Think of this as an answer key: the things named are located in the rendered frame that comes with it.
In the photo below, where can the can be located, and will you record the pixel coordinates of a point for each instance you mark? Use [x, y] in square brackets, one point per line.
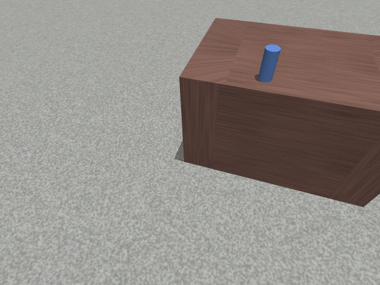
[269, 62]

